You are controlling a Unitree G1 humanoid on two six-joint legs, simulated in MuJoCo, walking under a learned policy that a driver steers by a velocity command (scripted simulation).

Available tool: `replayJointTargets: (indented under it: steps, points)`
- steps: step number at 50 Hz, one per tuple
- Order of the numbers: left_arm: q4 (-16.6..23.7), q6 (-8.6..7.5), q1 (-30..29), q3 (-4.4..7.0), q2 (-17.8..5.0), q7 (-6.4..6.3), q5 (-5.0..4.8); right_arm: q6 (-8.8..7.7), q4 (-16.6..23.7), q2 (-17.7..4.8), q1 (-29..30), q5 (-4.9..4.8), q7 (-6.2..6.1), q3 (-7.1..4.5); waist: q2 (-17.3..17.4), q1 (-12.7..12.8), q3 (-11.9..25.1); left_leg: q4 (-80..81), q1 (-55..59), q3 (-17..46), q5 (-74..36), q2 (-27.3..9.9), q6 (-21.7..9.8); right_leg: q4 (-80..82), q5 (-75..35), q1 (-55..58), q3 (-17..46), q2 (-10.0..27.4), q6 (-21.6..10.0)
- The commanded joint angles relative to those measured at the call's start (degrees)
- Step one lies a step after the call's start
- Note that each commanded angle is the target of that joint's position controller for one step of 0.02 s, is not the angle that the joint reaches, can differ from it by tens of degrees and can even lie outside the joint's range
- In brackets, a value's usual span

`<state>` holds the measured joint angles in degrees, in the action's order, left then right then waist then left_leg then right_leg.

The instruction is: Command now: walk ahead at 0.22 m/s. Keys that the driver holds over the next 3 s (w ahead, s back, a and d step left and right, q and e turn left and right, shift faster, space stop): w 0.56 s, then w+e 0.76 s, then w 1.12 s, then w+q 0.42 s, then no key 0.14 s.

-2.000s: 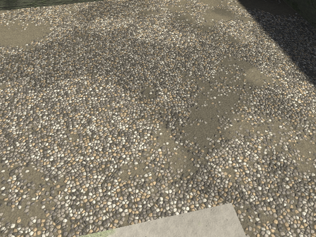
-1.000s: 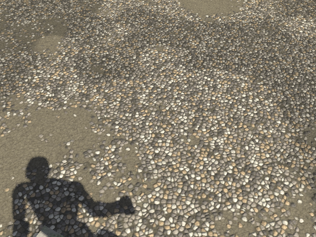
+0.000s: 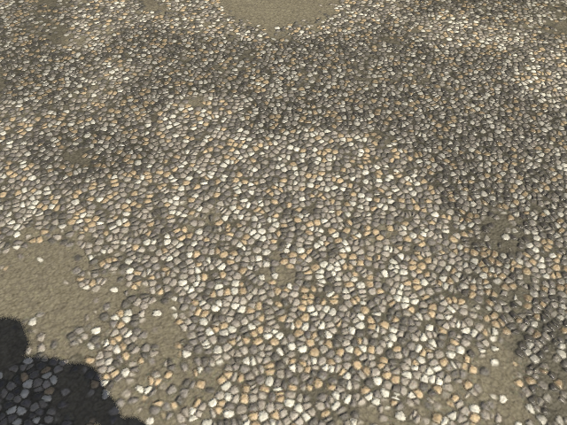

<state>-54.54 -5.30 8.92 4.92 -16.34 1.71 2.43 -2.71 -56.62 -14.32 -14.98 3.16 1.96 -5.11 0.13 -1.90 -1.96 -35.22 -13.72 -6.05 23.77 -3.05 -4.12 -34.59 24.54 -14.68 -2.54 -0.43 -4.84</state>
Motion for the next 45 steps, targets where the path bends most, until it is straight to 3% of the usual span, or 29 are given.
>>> replayJointTargets:
  steps: [1, 3, 6, 10, 11, 12, 13, 14, 15, 16, 18, 19, 20, 21, 22, 23, 25, 27, 28, 29, 30, 31, 32, 33, 34, 35, 37, 39, 45]
  points:
    - [2.9, -1.26, 1.0, 0.59, -1.9, -2.28, 0.00, -1.43, 1.2, -2.1, -5.7, 0.21, -1.41, -0.14, 0.4, -0.4, -2.7, 8.8, -2.1, 7.0, 11.2, -4.7, -8.6, 5.7, 12.8, -2.3, 6.7, 4.8, -6.9]
    - [4.2, -1.51, -0.6, 0.13, -0.6, -2.27, -0.14, -1.76, 1.6, -3.0, -6.8, 0.04, -1.57, -0.24, 2.7, -1.0, -2.5, 9.8, 0.4, 9.9, 9.1, -6.4, -10.6, -0.1, 9.5, -4.6, 3.0, 2.6, -5.7]
    - [4.4, -1.74, -0.8, -0.30, 1.1, -1.39, 1.88, -2.40, 0.4, -2.6, -12.3, 0.86, -2.35, 0.27, 7.0, -2.8, -4.0, 13.2, 4.9, 21.0, 12.0, -13.2, -14.1, -14.2, 4.6, -10.5, -0.7, -1.2, -2.6]
    - [5.7, -2.52, -1.1, -0.31, 1.9, -0.16, 2.30, -3.70, -2.5, -2.5, -17.7, 1.79, -2.61, 0.94, 4.8, -2.8, -6.9, 6.8, 7.6, 23.8, 7.1, -14.9, -13.9, -20.8, 4.4, -18.4, 3.0, 0.3, -3.0]
    - [5.1, -2.62, 2.1, -0.17, 2.3, 0.26, 2.72, -3.93, -1.9, -1.9, -15.1, 1.94, -2.56, 1.10, 3.1, -0.4, -6.5, 2.4, 4.2, 20.9, 8.0, -12.8, -13.2, -17.8, 2.8, -14.4, 1.3, -0.1, -3.6]
    - [2.2, -2.73, 11.2, 0.59, 1.8, 0.46, 2.92, -3.97, 0.3, -2.5, -8.6, 1.79, -1.99, 0.99, 0.1, 5.7, -6.0, -4.9, -7.4, 13.4, 5.8, -8.3, -12.1, -11.7, 0.4, -0.1, -3.3, -2.4, -4.5]
    - [-2.6, -3.12, 27.5, 1.54, -0.5, -0.19, 2.83, -3.95, 4.2, -5.8, 1.9, 2.61, -0.69, -0.08, -7.7, 15.5, -3.9, -23.7, -23.9, 2.6, -3.2, -0.5, -9.7, -2.7, -1.4, 19.3, -1.0, -2.2, -6.2]
    - [-5.9, -4.05, 42.6, 1.50, -5.9, -1.39, 3.52, -4.38, 9.1, -4.7, 11.1, 3.62, 1.77, -0.33, -17.9, 21.8, 0.3, -50.5, -41.8, 0.8, 14.3, 10.9, -3.8, 7.6, -9.7, 34.6, 28.5, 7.1, -14.0]
    - [-6.3, -5.14, 45.2, 0.34, -7.0, -1.03, 3.06, -6.01, 13.3, 3.0, 17.4, 2.28, 3.06, 1.87, -5.3, 20.8, -4.4, -50.3, -61.7, 17.0, 14.9, 11.4, -3.9, 8.3, -10.8, 39.1, 50.9, 18.1, -19.8]
    - [-6.3, -5.47, 36.5, -0.52, -5.2, -0.34, 2.84, -5.91, 15.6, 4.1, 20.7, 1.56, 2.49, 2.71, 0.3, 14.9, -12.5, -44.9, -71.0, 22.7, 8.1, 6.2, -3.1, 6.3, -10.6, 34.4, 49.4, 22.7, -19.9]
    - [-5.6, -3.86, 24.3, -2.01, 0.3, 0.89, 1.95, -5.15, 10.2, -0.1, 7.0, 1.86, 0.92, 1.36, 2.3, 6.1, -8.0, -48.1, -61.6, 16.7, -1.3, 1.4, -1.2, 1.2, -16.3, 20.6, 35.6, 19.5, -19.3]
    - [-1.5, -1.67, 12.7, -1.90, 0.2, -0.81, -6.90, -4.33, 11.8, -1.3, 7.0, -11.43, -2.13, 1.28, 0.6, 0.3, -9.6, -38.6, -54.5, 15.4, 1.0, 0.7, 0.1, -1.2, -30.9, 9.8, 34.2, 18.7, -11.2]
    - [-0.4, -1.21, 8.7, -3.68, 5.1, -2.44, -7.00, -4.37, 11.2, -1.7, 7.9, -11.96, -2.74, 1.83, 3.0, -1.6, -9.7, -26.1, -44.7, 14.7, -11.4, 1.2, 0.8, -2.6, -18.9, -2.8, 23.7, 11.7, -4.7]
    - [1.1, -1.42, 5.4, -3.97, 4.1, -4.23, -5.82, -4.93, 10.0, 0.1, 6.6, -8.19, -1.90, 2.61, 1.4, -2.9, -7.7, -10.6, -23.1, 7.9, -36.5, 2.4, 1.8, -2.2, -11.7, -19.1, 12.8, 5.4, -2.4]
    - [-0.5, -1.22, 8.0, -2.67, 0.4, -4.55, -4.51, -4.49, 6.8, 4.2, 2.3, -3.96, -0.42, 3.24, 0.1, -1.9, -2.2, -6.7, 3.2, 3.2, -58.8, 6.4, 1.8, -0.6, -3.0, -33.0, 5.3, 1.2, -2.4]
    - [-1.1, -1.06, 7.9, -1.85, -2.9, -4.85, -4.63, -3.69, 6.3, 6.1, 0.8, -4.19, 0.00, 3.32, -4.1, -3.1, 0.6, -7.6, 13.3, 3.6, -63.7, 7.0, 3.8, -1.3, 0.2, -36.2, 4.7, 2.0, -3.2]
    - [-2.6, -0.36, 8.4, -2.26, -0.1, -4.44, -6.32, -1.56, 9.6, 2.2, 4.9, -6.02, -0.49, 2.70, -4.4, -3.8, -1.7, -3.2, 12.7, 3.3, -52.1, 6.2, 5.8, -6.3, -0.2, -29.9, 5.4, 1.8, -2.5]
    - [-3.5, 0.05, 12.2, -2.52, 1.9, -3.59, -5.40, -1.26, 9.2, -2.7, 2.1, -5.30, -0.36, 0.92, -2.4, -4.3, 0.2, 10.7, 10.7, 2.5, -50.6, 4.5, 3.9, -23.3, -9.5, -13.4, 6.3, 0.9, -0.5]
    - [-3.3, 0.66, 11.7, -2.20, 1.2, -3.76, -4.71, -1.41, 6.0, -3.5, -5.2, -5.21, 0.22, 0.15, -4.2, -7.3, 2.5, 19.2, 12.0, 3.3, -52.0, 1.5, 1.8, -35.9, -19.3, -6.7, 6.5, 1.4, 0.3]
    - [-3.3, 0.72, 11.3, -1.27, -0.2, -3.48, -4.69, -1.38, 3.1, -3.8, -12.6, -4.67, 0.31, -0.41, 1.2, -11.1, 2.9, 23.1, 18.1, 8.3, -51.7, -3.3, -2.9, -56.1, -15.9, -9.6, 6.1, -1.6, 1.5]
    - [-1.8, -0.14, 12.0, -1.65, 4.8, -2.83, -3.91, -2.36, 0.0, -2.4, -17.7, -2.93, 1.00, 0.79, 11.1, -10.6, 4.1, 12.5, 27.3, 10.6, -63.5, -7.2, -4.6, -74.0, 18.1, -22.8, 8.1, -6.4, 0.8]
    - [0.1, -0.98, 22.3, -1.87, 5.4, -2.41, -6.66, -3.80, 2.5, -0.8, -12.1, -0.74, 1.14, 2.50, 14.1, -1.7, 7.6, -1.9, 33.0, 17.5, -69.7, -13.5, -7.6, -66.5, 12.2, -32.6, 17.8, -2.9, -2.2]
    - [1.3, -1.93, 20.4, -2.07, 5.0, -2.31, -7.39, -4.03, 1.9, -5.9, -12.1, -1.81, 0.43, -0.17, 16.3, -1.9, 10.9, 1.1, 35.8, 26.5, -54.5, -19.5, -14.5, -67.2, 7.5, -42.7, 18.5, -1.9, -1.9]
    - [3.9, -2.06, 16.2, -1.57, 1.5, -3.07, -7.32, -3.85, 0.9, -8.7, -10.7, -2.53, -0.02, -1.36, 10.9, -1.2, 12.8, 10.2, 30.8, 36.8, -22.0, -24.3, -18.3, -67.0, 2.1, -47.8, 16.4, 0.4, -1.4]
    - [4.8, -0.37, 10.7, -0.27, -1.4, -4.21, -6.31, -3.55, 4.2, -5.1, -1.0, -1.99, -0.91, 0.08, -1.5, 2.7, 7.7, 19.9, 13.7, 35.4, -7.7, -21.6, -15.3, -55.8, -7.8, -41.3, 14.6, 3.3, 0.5]
    - [4.8, 1.54, 11.4, -0.53, 0.1, -4.50, -5.83, -3.00, 4.8, -5.0, 5.0, -1.31, -1.64, 0.49, 0.3, 6.3, 4.0, 21.9, 0.0, 37.0, -6.2, -23.1, -16.1, -51.5, -9.8, -34.8, 14.6, 6.0, 3.3]
    - [5.2, 3.98, 9.3, -0.18, 0.0, -4.30, -4.26, -3.23, 4.1, -2.2, 5.5, -1.45, -2.47, 1.43, 0.0, 6.3, 0.7, 23.1, -10.7, 29.8, -5.4, -18.9, -13.3, -43.9, -10.7, -30.1, 15.8, 9.2, 6.6]
    - [6.9, 3.97, 5.6, 0.18, -0.4, -4.22, -3.94, -3.32, 3.1, -4.9, 3.0, -1.75, -3.72, 0.69, 2.9, 5.3, 0.7, 24.1, -11.1, 22.2, -7.4, -14.8, -11.3, -38.1, -16.2, -30.2, 15.1, 8.8, 6.8]
    - [11.0, 3.12, -7.9, -0.57, 2.5, -2.49, -3.44, -2.66, 0.9, -3.9, -4.8, -3.45, -5.00, 0.24, 1.3, -0.4, 1.6, 23.4, 4.9, 8.1, -17.1, -11.6, -6.7, -17.1, -28.9, -33.7, 10.2, 6.9, 4.8]
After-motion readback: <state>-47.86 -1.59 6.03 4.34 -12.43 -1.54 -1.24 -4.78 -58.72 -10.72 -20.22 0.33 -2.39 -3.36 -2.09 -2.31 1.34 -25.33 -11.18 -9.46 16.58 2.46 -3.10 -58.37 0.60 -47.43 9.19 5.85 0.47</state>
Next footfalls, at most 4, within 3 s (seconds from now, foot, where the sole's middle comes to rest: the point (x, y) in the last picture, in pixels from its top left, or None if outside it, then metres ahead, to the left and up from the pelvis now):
0.60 left None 0.42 0.09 -0.93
1.10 right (365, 384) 0.64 -0.22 -0.93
1.62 left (338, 274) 1.00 -0.18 -0.93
2.14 right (436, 236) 1.14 -0.52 -0.93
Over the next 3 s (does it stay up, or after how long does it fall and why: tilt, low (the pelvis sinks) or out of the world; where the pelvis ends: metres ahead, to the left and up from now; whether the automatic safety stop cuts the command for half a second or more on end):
stays up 1.46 -0.50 -0.15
